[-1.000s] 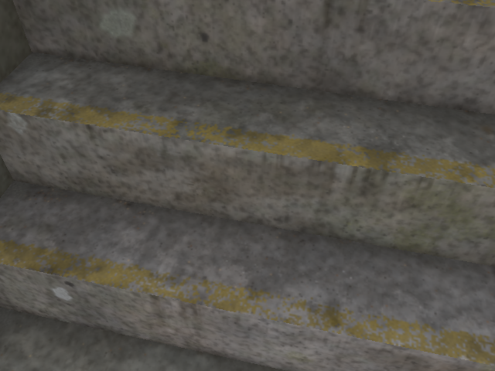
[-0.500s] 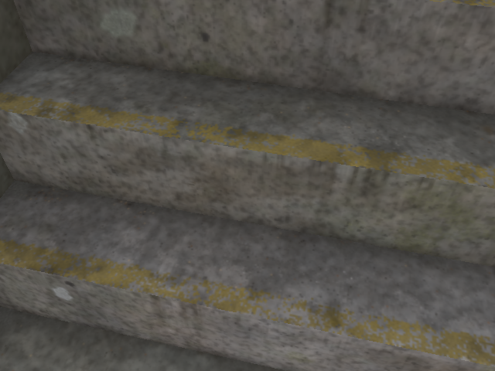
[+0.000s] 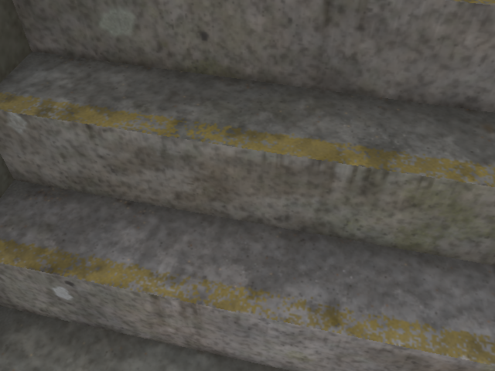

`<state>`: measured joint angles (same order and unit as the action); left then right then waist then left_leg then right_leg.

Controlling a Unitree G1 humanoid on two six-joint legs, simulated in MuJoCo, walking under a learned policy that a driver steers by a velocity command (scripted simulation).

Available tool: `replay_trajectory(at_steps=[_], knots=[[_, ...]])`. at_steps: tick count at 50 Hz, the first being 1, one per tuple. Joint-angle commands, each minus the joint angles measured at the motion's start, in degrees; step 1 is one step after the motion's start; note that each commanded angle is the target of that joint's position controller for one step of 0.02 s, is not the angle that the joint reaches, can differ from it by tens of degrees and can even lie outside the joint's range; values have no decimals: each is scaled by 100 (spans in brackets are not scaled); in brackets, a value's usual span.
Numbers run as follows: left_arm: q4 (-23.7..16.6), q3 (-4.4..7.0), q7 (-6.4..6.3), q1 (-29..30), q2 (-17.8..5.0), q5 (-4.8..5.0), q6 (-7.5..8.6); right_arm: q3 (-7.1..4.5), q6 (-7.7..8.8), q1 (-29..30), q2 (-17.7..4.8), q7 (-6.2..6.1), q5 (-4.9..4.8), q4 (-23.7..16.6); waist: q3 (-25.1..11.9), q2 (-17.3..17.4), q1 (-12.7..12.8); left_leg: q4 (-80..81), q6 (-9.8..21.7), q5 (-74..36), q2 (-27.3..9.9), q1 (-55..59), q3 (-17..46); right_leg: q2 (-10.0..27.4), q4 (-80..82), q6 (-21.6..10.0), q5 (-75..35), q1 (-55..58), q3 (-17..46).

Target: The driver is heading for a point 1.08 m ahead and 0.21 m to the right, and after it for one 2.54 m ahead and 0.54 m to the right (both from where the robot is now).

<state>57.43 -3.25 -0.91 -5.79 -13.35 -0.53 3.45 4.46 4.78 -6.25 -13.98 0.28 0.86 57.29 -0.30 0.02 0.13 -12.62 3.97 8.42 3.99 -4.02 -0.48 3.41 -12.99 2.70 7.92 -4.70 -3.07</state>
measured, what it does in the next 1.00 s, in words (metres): stands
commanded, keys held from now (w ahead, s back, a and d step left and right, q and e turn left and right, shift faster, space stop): w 1.00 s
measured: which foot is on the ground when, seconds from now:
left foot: down 0.00-1.00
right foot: down 0.00-1.00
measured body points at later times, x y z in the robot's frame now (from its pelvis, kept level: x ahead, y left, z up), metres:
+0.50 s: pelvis +0.00 +0.00 +0.00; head +0.00 +0.00 +0.45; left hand +0.13 +0.24 -0.13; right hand +0.13 -0.25 -0.13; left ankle -0.02 +0.07 -0.75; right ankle -0.01 -0.15 -0.75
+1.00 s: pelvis +0.00 -0.01 +0.00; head +0.00 -0.01 +0.45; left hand +0.13 +0.23 -0.13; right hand +0.13 -0.25 -0.13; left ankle -0.02 +0.07 -0.75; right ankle -0.01 -0.15 -0.75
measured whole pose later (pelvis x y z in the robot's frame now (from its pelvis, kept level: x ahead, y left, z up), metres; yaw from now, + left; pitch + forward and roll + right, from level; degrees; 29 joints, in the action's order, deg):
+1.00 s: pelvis +0.00 -0.01 +0.00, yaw +0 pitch +0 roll +0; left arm 57.5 -3.3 -0.7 -4.8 -13.9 -0.6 3.6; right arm 4.5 4.7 -5.7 -14.7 0.3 0.9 56.6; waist -0.2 0.1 0.0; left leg -12.5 3.0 8.3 3.1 -4.0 -0.3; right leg 2.6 -12.3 2.1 7.6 -4.4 -2.6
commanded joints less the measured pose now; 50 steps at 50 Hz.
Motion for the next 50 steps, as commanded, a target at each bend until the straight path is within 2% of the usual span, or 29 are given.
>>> replay_trajectory(at_steps=[1, 50], knots=[[-289, 107, -11, 250, -588, 2, 69, -114, 68, 229, -636, -13, -3, -294, -277, 4, -2, 162, -133, -1320, -1080, -174, 700, 538, 58, -144, -623, 279, 465], [-293, 106, 3, 372, -668, -4, 85, -117, 61, 306, -702, -11, -3, -368, -307, 13, -9, 167, -184, -1249, -1117, -167, 663, 533, 115, -173, -737, 339, 538]])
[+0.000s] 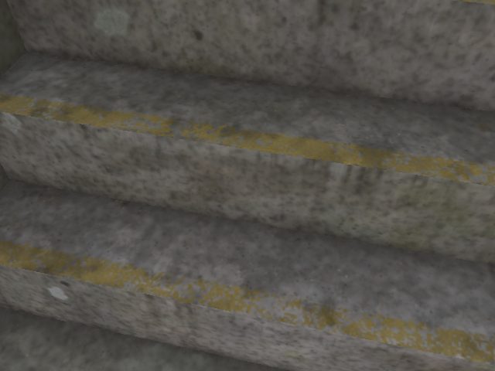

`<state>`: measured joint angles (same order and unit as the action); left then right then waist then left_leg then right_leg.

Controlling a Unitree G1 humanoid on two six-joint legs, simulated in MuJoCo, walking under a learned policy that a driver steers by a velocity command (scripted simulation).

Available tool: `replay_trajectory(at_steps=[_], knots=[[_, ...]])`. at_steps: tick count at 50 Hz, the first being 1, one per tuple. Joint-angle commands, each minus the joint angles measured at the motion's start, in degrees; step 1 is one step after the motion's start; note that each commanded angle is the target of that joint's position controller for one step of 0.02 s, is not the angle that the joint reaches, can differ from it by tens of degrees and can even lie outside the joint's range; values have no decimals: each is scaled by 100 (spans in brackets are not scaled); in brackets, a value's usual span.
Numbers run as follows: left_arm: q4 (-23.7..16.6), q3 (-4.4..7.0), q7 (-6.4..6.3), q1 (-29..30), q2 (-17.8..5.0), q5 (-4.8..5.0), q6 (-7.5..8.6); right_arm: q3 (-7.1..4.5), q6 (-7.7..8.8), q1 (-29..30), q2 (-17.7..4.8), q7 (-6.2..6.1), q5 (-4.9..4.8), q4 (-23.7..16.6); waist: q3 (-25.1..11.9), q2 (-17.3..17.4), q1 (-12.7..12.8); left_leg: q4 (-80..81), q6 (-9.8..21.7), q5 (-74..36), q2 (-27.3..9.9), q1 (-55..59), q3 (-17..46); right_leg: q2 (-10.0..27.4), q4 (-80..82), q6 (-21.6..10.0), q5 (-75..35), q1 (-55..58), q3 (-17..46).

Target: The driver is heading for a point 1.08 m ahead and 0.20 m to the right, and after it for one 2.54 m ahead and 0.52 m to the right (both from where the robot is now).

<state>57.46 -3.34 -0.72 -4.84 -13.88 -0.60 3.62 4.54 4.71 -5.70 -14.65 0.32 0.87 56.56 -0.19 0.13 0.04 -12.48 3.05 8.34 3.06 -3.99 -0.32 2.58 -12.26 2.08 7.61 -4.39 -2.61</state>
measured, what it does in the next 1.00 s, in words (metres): stands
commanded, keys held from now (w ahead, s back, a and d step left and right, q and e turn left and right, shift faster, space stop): w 1.00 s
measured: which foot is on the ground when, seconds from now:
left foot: down 0.00-1.00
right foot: down 0.00-1.00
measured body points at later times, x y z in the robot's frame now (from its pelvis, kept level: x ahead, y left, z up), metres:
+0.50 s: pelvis +0.00 +0.00 +0.00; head +0.00 +0.00 +0.45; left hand +0.13 +0.24 -0.13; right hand +0.13 -0.25 -0.13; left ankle -0.02 +0.08 -0.75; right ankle -0.01 -0.14 -0.75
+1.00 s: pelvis +0.00 -0.01 +0.00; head +0.00 -0.01 +0.45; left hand +0.14 +0.24 -0.13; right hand +0.13 -0.25 -0.13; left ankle -0.02 +0.08 -0.75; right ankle -0.01 -0.14 -0.75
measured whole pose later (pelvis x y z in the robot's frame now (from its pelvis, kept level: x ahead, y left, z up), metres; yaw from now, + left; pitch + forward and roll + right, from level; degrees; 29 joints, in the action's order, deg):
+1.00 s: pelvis +0.00 -0.01 +0.00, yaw +0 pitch +0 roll +0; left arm 57.5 -3.2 -0.8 -4.3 -14.0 -0.6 3.8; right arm 4.2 4.6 -5.0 -14.8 0.2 0.8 56.9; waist -0.1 0.2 -0.1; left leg -12.1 2.2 8.2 2.2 -3.7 -0.2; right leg 1.9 -11.7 1.5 7.4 -4.1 -2.2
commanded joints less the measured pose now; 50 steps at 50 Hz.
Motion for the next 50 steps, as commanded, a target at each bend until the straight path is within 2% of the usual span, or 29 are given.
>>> replay_trajectory(at_steps=[1, 50], knots=[[-296, 115, -15, 280, -615, 2, 68, -126, 68, 253, -635, -16, -4, -295, -318, 2, -1, 152, -92, -1242, -1025, -169, 647, 615, 43, -111, -709, 309, 493], [-298, 133, -25, 353, -642, 2, 86, -154, 63, 338, -648, -31, -16, -262, -341, 0, -16, 169, -122, -1218, -1067, -119, 616, 614, 91, -147, -808, 338, 553]])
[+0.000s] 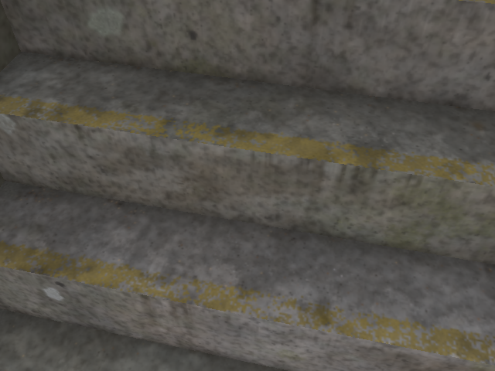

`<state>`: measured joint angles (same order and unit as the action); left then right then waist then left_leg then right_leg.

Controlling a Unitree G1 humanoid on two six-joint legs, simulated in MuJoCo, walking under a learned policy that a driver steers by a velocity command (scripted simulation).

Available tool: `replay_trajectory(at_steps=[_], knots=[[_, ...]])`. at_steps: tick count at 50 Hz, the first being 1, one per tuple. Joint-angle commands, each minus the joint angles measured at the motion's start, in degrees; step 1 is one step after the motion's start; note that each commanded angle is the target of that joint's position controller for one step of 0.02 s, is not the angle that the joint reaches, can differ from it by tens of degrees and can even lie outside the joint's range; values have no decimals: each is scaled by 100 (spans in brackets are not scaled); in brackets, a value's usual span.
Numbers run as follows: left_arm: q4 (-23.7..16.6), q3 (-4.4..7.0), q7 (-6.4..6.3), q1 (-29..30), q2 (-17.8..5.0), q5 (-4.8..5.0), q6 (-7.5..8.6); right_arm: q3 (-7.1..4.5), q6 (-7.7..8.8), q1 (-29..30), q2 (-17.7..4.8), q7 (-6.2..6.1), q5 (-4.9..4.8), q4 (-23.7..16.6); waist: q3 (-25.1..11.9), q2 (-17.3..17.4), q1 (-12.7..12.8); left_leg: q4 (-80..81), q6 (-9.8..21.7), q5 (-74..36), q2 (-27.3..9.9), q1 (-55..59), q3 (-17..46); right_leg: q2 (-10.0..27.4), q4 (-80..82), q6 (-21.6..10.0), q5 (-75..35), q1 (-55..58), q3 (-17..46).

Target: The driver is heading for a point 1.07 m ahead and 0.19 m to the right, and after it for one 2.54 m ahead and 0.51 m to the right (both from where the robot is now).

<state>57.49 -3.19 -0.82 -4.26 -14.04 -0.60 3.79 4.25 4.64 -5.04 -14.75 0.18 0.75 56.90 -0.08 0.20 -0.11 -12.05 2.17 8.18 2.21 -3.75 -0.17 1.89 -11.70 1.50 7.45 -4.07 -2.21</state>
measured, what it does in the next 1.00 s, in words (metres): stands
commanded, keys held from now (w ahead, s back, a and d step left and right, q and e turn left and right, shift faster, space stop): w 1.00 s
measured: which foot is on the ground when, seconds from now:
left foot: down 0.00-1.00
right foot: down 0.00-1.00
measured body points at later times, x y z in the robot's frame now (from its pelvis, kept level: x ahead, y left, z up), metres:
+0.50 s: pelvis +0.00 +0.00 +0.00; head +0.00 +0.00 +0.45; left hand +0.14 +0.24 -0.13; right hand +0.13 -0.25 -0.13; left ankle -0.02 +0.09 -0.75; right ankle -0.01 -0.13 -0.75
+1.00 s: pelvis +0.00 -0.01 +0.00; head +0.01 -0.01 +0.45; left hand +0.14 +0.24 -0.12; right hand +0.13 -0.25 -0.13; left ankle -0.02 +0.09 -0.75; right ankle -0.01 -0.13 -0.75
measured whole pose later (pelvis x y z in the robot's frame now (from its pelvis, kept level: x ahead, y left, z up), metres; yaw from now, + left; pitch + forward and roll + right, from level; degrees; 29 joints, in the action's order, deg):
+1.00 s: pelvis +0.00 -0.01 +0.00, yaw +0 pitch +0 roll +0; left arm 57.5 -3.1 -0.8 -3.9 -14.2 -0.7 3.9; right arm 3.9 4.5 -4.7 -14.7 0.1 0.7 57.1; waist 0.0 0.3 -0.2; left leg -11.8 1.3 8.2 1.3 -3.6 -0.1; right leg 1.2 -11.3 1.0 7.3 -3.8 -1.8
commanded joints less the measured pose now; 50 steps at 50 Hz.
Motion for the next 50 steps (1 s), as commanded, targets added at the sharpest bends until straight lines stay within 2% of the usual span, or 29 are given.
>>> replay_trajectory(at_steps=[1, 50], knots=[[-301, 119, -16, 296, -627, 2, 69, -125, 69, 272, -637, -16, -4, -296, -352, -7, -1, 127, -36, -1201, -983, -143, 601, 684, 36, -90, -794, 306, 515], [-306, 131, -17, 341, -653, -8, 76, -163, 55, 325, -644, -26, -13, -288, -372, 1, -5, 120, -91, -1197, -1010, -120, 552, 667, 62, -123, -899, 343, 567]])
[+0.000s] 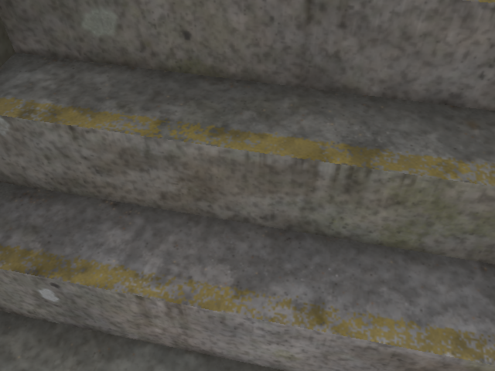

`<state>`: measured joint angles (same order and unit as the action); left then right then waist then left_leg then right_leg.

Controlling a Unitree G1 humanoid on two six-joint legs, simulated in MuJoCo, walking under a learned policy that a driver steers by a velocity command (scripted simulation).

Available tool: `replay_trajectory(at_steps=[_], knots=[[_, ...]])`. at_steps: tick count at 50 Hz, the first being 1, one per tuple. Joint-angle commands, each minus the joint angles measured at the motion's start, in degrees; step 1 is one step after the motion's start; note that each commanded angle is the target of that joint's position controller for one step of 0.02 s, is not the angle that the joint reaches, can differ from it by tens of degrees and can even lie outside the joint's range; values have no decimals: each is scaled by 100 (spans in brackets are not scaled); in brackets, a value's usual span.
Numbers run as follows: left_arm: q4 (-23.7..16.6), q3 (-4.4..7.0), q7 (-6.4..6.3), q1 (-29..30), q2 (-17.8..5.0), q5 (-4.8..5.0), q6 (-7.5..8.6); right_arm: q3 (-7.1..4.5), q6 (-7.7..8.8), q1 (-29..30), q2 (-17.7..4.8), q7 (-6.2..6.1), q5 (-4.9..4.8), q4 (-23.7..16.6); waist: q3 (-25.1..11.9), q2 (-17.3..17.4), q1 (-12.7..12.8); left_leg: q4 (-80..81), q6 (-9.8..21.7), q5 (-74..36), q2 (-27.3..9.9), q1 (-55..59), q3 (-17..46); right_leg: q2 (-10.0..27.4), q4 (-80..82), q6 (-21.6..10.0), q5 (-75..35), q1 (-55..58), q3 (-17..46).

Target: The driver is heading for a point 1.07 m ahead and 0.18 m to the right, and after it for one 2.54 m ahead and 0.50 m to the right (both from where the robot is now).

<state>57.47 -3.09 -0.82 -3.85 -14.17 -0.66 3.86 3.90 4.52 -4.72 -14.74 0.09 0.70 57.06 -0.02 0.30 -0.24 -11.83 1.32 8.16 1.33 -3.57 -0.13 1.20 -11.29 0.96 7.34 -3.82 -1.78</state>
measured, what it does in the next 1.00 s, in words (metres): stands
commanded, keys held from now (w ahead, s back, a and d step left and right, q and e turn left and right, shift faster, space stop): w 0.98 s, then no key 0.02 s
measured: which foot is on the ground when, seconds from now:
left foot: down 0.00-1.00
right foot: down 0.00-1.00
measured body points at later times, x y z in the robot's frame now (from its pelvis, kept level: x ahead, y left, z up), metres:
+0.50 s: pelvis +0.00 +0.00 +0.00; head +0.00 +0.00 +0.45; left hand +0.14 +0.24 -0.12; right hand +0.13 -0.25 -0.13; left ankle -0.02 +0.10 -0.75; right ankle -0.02 -0.13 -0.75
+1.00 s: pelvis +0.00 -0.01 +0.00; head +0.00 -0.01 +0.45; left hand +0.14 +0.24 -0.12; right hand +0.13 -0.25 -0.13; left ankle -0.02 +0.10 -0.75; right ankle -0.02 -0.13 -0.75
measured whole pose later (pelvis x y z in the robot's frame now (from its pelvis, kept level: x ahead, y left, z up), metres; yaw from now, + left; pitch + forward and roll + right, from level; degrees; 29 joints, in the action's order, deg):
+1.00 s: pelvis +0.00 -0.01 +0.00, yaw +0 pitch +0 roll +0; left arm 57.0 -3.1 -0.8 -3.6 -14.1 -0.9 3.8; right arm 3.6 4.4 -4.6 -14.7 0.0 0.7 57.0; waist 0.0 0.3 -0.3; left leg -11.7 0.7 8.1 0.6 -3.6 -0.1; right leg 0.7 -11.1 0.6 7.2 -3.8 -1.4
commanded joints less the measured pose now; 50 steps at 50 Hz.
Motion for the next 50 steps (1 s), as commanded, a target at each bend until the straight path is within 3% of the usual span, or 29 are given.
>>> replay_trajectory(at_steps=[1, 50], knots=[[-304, 120, -18, 300, -641, -2, 69, -129, 67, 293, -644, -18, -9, -306, -383, -12, 5, 95, -7, -1195, -923, -135, 546, 734, 20, -69, -891, 319, 523], [-333, 127, -15, 287, -653, -20, 66, -156, 53, 234, -654, -28, -5, -282, -370, -13, -15, 71, -54, -1208, -946, -117, 490, 725, 2, -98, -980, 315, 551]])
